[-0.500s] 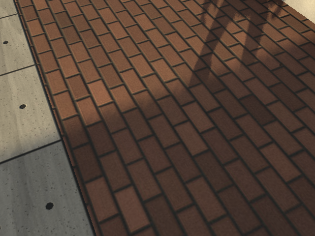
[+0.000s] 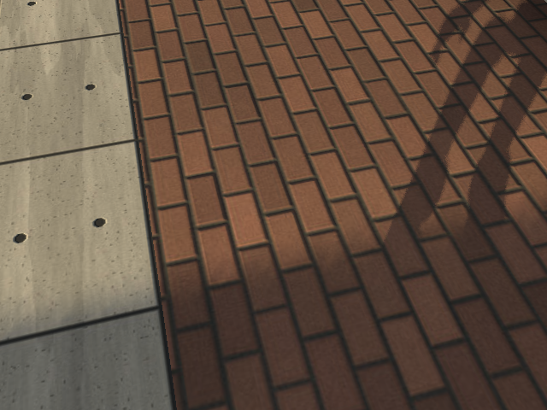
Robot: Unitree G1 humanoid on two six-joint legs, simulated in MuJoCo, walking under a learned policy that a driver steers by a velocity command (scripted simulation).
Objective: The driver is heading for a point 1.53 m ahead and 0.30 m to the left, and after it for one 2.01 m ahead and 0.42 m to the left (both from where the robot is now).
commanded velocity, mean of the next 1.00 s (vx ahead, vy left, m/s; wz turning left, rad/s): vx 0.50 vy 0.00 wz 0.41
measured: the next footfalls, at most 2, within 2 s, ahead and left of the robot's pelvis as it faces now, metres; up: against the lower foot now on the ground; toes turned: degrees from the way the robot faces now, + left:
right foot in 0.32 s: +0.37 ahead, -0.13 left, +0.00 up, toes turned +15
left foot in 0.82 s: +0.54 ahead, +0.22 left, +0.00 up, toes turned +26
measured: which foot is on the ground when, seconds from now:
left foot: down 0.00-0.34, up 0.36-0.80, down 0.82-1.00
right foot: up 0.00-0.30, down 0.32-0.82, up 0.84-1.00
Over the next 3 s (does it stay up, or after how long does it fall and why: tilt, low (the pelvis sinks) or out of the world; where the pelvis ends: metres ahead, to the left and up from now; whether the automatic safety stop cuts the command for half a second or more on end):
stays up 1.50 0.43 -0.01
